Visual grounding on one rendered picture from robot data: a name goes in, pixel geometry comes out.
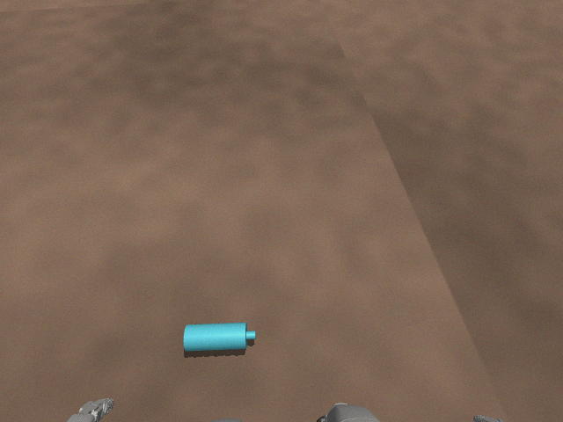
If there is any bottle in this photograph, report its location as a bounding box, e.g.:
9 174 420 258
184 323 256 352

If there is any left robot hand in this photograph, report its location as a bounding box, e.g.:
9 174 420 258
67 398 114 422

